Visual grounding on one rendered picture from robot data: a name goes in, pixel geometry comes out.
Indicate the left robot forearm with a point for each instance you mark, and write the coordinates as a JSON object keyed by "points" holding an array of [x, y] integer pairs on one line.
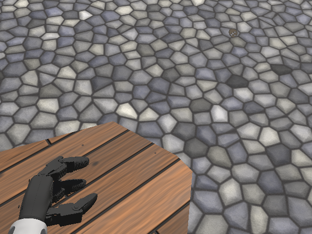
{"points": [[28, 226]]}

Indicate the left robot hand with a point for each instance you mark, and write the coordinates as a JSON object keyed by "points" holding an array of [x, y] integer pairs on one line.
{"points": [[47, 188]]}

